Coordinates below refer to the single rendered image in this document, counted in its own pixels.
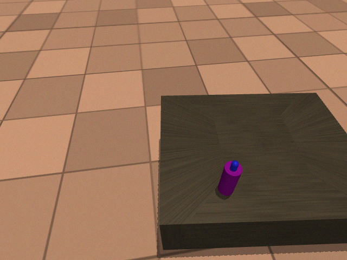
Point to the bottle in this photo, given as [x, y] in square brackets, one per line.
[229, 178]

